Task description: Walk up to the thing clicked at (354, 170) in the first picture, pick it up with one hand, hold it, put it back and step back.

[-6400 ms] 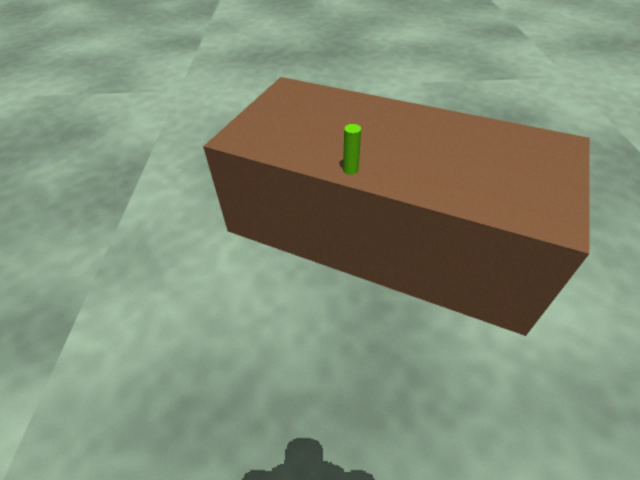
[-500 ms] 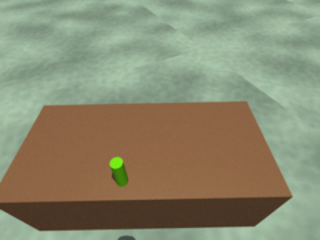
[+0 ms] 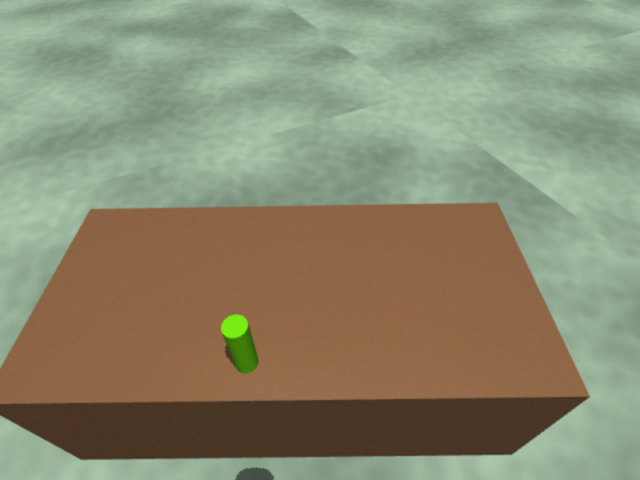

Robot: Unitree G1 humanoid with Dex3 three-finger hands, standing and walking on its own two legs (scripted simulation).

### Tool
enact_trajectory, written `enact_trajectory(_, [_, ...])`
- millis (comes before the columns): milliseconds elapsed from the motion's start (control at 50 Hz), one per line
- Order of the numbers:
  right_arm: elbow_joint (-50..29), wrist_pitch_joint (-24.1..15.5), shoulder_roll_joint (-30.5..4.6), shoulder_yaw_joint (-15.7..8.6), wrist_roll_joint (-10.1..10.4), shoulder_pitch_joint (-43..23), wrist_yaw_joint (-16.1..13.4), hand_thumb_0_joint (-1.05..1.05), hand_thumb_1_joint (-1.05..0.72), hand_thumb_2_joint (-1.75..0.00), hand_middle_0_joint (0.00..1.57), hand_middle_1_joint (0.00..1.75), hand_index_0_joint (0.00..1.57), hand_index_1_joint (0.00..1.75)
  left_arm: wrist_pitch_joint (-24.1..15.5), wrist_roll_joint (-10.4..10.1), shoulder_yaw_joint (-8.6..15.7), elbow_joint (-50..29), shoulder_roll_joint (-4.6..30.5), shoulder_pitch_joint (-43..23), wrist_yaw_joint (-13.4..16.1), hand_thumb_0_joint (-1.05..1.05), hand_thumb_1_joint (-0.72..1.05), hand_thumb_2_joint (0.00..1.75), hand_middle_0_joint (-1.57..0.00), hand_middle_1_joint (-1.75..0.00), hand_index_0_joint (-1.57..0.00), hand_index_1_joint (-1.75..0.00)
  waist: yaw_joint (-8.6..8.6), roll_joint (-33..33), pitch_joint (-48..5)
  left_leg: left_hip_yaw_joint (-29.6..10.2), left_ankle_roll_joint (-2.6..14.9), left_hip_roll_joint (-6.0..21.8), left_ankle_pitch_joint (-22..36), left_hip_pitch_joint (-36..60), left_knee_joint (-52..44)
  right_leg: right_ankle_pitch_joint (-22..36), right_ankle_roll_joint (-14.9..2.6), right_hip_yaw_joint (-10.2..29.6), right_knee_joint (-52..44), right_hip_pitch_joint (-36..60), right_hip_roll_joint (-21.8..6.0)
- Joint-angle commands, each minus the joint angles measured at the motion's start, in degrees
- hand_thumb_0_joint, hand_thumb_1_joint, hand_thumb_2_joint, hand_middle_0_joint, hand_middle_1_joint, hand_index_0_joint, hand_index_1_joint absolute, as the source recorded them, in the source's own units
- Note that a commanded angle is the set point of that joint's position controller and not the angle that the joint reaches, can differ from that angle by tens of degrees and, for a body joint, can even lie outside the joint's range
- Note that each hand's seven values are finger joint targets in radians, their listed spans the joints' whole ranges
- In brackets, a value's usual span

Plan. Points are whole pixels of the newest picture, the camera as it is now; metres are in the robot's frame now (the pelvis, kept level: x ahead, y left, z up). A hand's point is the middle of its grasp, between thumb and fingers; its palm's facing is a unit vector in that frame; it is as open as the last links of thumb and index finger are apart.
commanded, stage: stand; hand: left
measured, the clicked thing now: (241, 345) +0.43 +0.19 -0.26
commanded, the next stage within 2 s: go down in 0.08 s
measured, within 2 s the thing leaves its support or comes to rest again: neither
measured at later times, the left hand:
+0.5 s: hand out of the picture +0.15 +0.25 -0.15, palm faces +0.05 -0.95 -0.32, open 12.7 cm
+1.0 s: hand out of the picture +0.16 +0.26 -0.14, palm faces +0.08 -0.95 -0.31, open 17.1 cm
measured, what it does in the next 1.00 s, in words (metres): stands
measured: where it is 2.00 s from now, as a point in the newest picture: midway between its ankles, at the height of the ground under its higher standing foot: outside the picture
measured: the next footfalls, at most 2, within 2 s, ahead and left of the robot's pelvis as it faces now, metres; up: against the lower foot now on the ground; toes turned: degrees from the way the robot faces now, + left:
none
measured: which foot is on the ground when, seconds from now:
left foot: down 0.00-1.00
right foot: down 0.00-1.00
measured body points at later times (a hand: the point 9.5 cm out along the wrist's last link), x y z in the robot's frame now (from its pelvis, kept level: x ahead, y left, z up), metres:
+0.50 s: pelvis -0.02 -0.01 -0.02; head +0.03 +0.00 +0.43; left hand +0.15 +0.30 -0.12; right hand +0.15 -0.29 -0.11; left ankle +0.00 +0.11 -0.75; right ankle -0.03 -0.14 -0.75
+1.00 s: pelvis +0.01 +0.00 -0.03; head +0.05 +0.00 +0.42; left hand +0.16 +0.31 -0.12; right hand +0.17 -0.28 -0.11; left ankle +0.00 +0.11 -0.75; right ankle -0.03 -0.14 -0.75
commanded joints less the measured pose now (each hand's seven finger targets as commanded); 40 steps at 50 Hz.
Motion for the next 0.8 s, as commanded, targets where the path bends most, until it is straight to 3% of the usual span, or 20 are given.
enact_trajectory(0, [-3.47, -1.51, -12.21, -2.32, -0.23, -2.15, -1.02, 0.0, -0.9, -0.9, 0.2, 0.3, 0.2, 0.3, -1.19, 0.0, 2.08, -3.43, 12.07, -1.78, 0.97, 0.0, 0.9, 0.9, -0.2, -0.3, -0.2, -0.3, 0.12, 0.34, -4.7, -5.85, 0.67, 7.94, 14.21, 3.19, -1.53, 11.06, -2.3, 4.59, -2.05, -1.27, -6.37])
enact_trajectory(160, [-3.53, -1.34, -11.87, -2.17, -0.14, -1.87, -0.96, 0.0, -0.82, -0.82, 0.12, 0.22, 0.12, 0.22, -1.01, -0.07, 2.19, -3.34, 12.04, -1.88, 0.89, 0.0, 0.82, 0.82, -0.12, -0.22, -0.17, -0.22, 0.01, 0.47, -4.17, -5.95, 0.61, 7.66, 12.02, 2.18, -2.27, 9.33, -2.46, 4.57, -2.35, -0.87, -6.27])
enact_trajectory(180, [-23.63, -7.48, -1.43, -0.8, 5.72, -21.98, -1.8, 0.0, -0.74, -0.74, 0.05, 0.14, 0.05, 0.14, -5.59, -4.61, 0.54, -23.45, 0.4, -21.98, 1.39, 0.0, 0.74, 0.74, -0.04, -0.14, -0.09, -0.14, -1.86, 2.79, -3.28, -0.54, -0.51, 0.27, 6.18, -4.15, 2.94, 7.56, -2.69, 0.06, 3.68, -10.79, 2.51])
enact_trajectory(200, [-26.81, -8.82, -5.69, -1.4, 5.17, -17.85, -2.49, 0.0, -0.66, -0.66, 0.05, 0.06, 0.05, 0.06, -5.33, -4.63, 1.8, -25.71, 5.5, -25.44, 2.27, 0.0, 0.66, 0.66, -0.05, -0.06, -0.01, -0.06, -2.05, 2.02, -5.66, -0.91, -0.72, 0.42, 3.2, -2.36, 3.02, 5.3, -2.67, 0.2, 3.86, -9.19, 2.26])
enact_trajectory(240, [-13.69, -6.15, -11.78, -6.11, 4.83, -7.93, -3.58, 0.0, -0.5, -0.5, 0.05, 0.05, 0.05, 0.05, -0.25, -4.19, 6.17, -11.62, 12.87, -11.19, 2.71, 0.0, 0.5, 0.5, -0.04, -0.02, 0.0, -0.07, -0.99, 3.13, -0.83, -0.43, -0.94, 0.4, 0.29, -7.02, 4.6, 2.54, -3.01, -0.36, 5.41, -11.85, 2.65])
enact_trajectory(260, [-14.71, -6.23, -11.18, -6.88, 5.22, -8.23, -3.64, 0.0, -0.42, -0.42, 0.05, 0.05, 0.05, 0.05, 1.14, -3.65, 6.14, -11.92, 11.91, -9.03, 2.22, 0.0, 0.42, 0.42, -0.05, -0.02, 0.0, -0.07, -0.49, 1.73, -3.94, -0.61, -0.96, 0.53, 3.22, -7.22, 6.38, 4.85, -3.14, -0.27, 7.34, -12.32, 3.13])
enact_trajectory(300, [-21.41, -7.58, -10.61, -7.47, 4.63, -10.71, -4.04, 0.0, -0.26, -0.26, 0.05, 0.05, 0.05, 0.05, 1.44, -2.81, 6.82, -16.05, 12.86, -14.7, 2.07, 0.0, 0.3, 0.27, -0.05, -0.02, -0.02, -0.05, -0.49, 0.56, -16.75, -0.98, -0.36, 0.2, 8.08, -4.8, 10.08, 9.9, -2.71, 0.6, 9.97, -9.68, 2.76])
enact_trajectory(320, [-23.1, -7.44, -10.63, -8.37, 4.19, -6.95, -3.86, 0.0, -0.18, -0.22, 0.05, 0.05, 0.05, 0.05, 2.51, -1.88, 7.82, -16.02, 13.2, -12.23, 1.62, 0.0, 0.25, 0.23, -0.06, -0.01, -0.03, -0.05, -0.94, 0.1, -20.17, -1.23, -0.14, -0.02, 9.71, -4.37, 11.52, 11.7, -2.59, 0.62, 11.18, -9.51, 2.91])
enact_trajectory(340, [-18.77, -6.36, -11.14, -11.13, 3.16, 3.17, -3.43, 0.0, -0.1, -0.21, 0.05, 0.05, 0.05, 0.05, 4.44, -0.5, 10.46, -12.38, 14.34, -4.3, 1.02, 0.0, 0.19, 0.22, -0.07, -0.02, -0.04, -0.06, -0.55, 1.39, -17.6, -1.06, -0.02, -0.35, 10.81, -6.43, 12.09, 12.41, -2.86, 0.49, 11.87, -11.75, 3.2])
enact_trajectory(360, [-17.78, -5.58, -8.88, -10.86, 3.06, 8.81, -2.75, 0.0, -0.04, -0.19, 0.05, 0.05, 0.05, 0.05, 6.4, -0.22, 10.4, -10.44, 12.19, 2.51, 0.22, 0.0, 0.14, 0.19, -0.07, -0.02, -0.05, -0.04, -0.12, 2.1, -16.29, -0.75, -0.28, -0.59, 11.62, -6.87, 12.15, 12.63, -2.99, 0.28, 12.38, -11.95, 3.43])
enact_trajectory(400, [-31.76, -6.06, -10.86, -10.86, 3.26, -0.64, -2.76, 0.0, 0.02, -0.17, 0.05, 0.05, 0.05, 0.05, 8.36, -0.3, 9.76, -21.69, 12.6, -5.69, -0.19, 0.0, 0.05, 0.11, -0.08, -0.01, -0.07, -0.01, -0.56, -0.28, -24.93, -0.85, -0.26, -0.64, 13.91, -2.17, 10.91, 14.49, -2.43, 0.25, 11.06, -8.71, 3.44])
enact_trajectory(420, [-30.89, -5.37, -9.23, -9.96, 3.6, -0.91, -2.85, 0.0, 0.08, -0.16, 0.05, 0.05, 0.05, 0.05, 9.73, -0.48, 10.38, -25.04, 14.0, -7.53, -0.18, 0.0, 0.02, 0.1, -0.08, 0.0, -0.07, -0.01, 0.0, 2.38, -21.53, -0.42, -0.39, -0.98, 12.33, -3.48, 10.2, 12.92, -2.43, 0.38, 10.25, -9.69, 2.99])
enact_trajectory(460, [-26.47, -4.0, -4.14, -6.44, 3.89, 2.08, -1.96, 0.0, 0.18, -0.13, 0.05, 0.05, 0.05, 0.05, 12.66, -0.82, 8.72, -20.64, 10.53, -3.85, -1.27, 0.0, -0.07, 0.08, -0.08, -0.01, -0.08, -0.02, 0.25, 2.33, -10.41, -0.35, -0.34, -1.11, 5.63, -9.92, 10.29, 6.02, -2.68, 0.01, 10.25, -15.65, 3.14])
enact_trajectory(480, [-28.48, -4.28, -3.08, -5.77, 3.98, -0.89, -1.85, 0.0, 0.19, -0.13, 0.05, 0.05, 0.05, 0.05, 13.1, -0.77, 8.46, -21.78, 9.88, -4.87, -1.48, 0.0, -0.1, 0.08, -0.08, -0.01, -0.07, -0.02, 0.48, 2.11, -9.72, -0.32, -0.29, -0.99, 3.33, -11.77, 10.94, 3.71, -2.77, 0.02, 10.92, -17.05, 3.15])
enact_trajectory(520, [-32.52, -4.53, -6.37, -8.3, 3.77, -1.06, -1.91, 0.0, 0.27, -0.11, 0.05, 0.05, 0.05, 0.05, 13.46, -0.8, 10.58, -28.2, 13.85, -7.68, -1.73, 0.0, -0.22, 0.07, -0.09, -0.03, -0.08, -0.04, -0.39, 1.62, -11.93, -0.16, 0.19, -1.05, -0.52, -12.51, 11.53, 0.5, -2.63, 0.17, 10.86, -17.12, 2.98])
enact_trajectory(560, [-31.94, -4.33, -6.39, -8.67, 3.51, 3.56, -1.79, 0.0, 0.36, -0.09, 0.05, 0.05, 0.05, 0.05, 14.31, -0.64, 11.09, -28.55, 13.46, -4.74, -2.4, 0.0, -0.32, 0.07, -0.08, -0.04, -0.07, -0.05, -0.92, 1.78, -10.0, 0.03, 0.51, -1.01, -2.63, -13.04, 11.29, -1.15, -2.66, 0.55, 10.12, -18.24, 2.76])
enact_trajectory(660, [-36.9, -6.29, -6.67, -8.74, 2.84, -0.68, -3.22, 0.0, 0.45, -0.07, 0.05, 0.05, 0.05, 0.05, 13.22, -0.19, 13.4, -35.21, 15.45, -7.48, -2.8, 0.0, -0.49, 0.05, -0.08, -0.06, -0.07, -0.07, -0.71, 2.55, -15.8, -1.14, 0.43, -0.3, 2.88, -10.25, 13.5, 3.9, -2.51, 1.04, 12.79, -16.33, 2.6])
enact_trajectory(700, [-38.43, -7.99, -5.72, -8.43, 2.46, -3.37, -3.9, 0.0, 0.48, -0.06, 0.05, 0.05, 0.05, 0.05, 11.56, -0.29, 12.55, -38.48, 13.66, -10.51, -2.7, 0.0, -0.53, 0.06, -0.08, -0.06, -0.07, -0.08, -1.23, 2.43, -18.72, -1.56, 0.41, -0.05, 6.27, -9.48, 15.5, 7.4, -2.32, 1.06, 14.71, -15.67, 2.51])
enact_trajectory(760, [-34.01, -8.6, -3.99, -8.18, 1.88, 4.34, -4.28, 0.0, 0.47, -0.06, 0.05, 0.05, 0.05, 0.05, 11.46, -0.3, 13.73, -33.86, 12.38, -0.82, -2.57, 0.0, -0.57, 0.06, -0.09, -0.07, -0.07, -0.08, -0.71, 3.41, -17.48, -1.68, 0.21, 0.21, 9.8, -10.17, 16.87, 10.22, -2.4, 0.62, 16.63, -16.3, 2.8])
enact_trajectory(780, [-36.45, -8.8, -5.53, -9.03, 1.81, 1.9, -4.5, 0.0, 0.45, -0.07, 0.05, 0.05, 0.05, 0.05, 11.54, -0.38, 13.87, -35.76, 13.16, -2.22, -2.57, 0.0, -0.55, 0.06, -0.09, -0.07, -0.07, -0.08, -0.79, 3.52, -19.28, -1.74, 0.01, 0.19, 10.46, -9.55, 16.87, 10.85, -2.37, 0.55, 16.71, -15.68, 2.75])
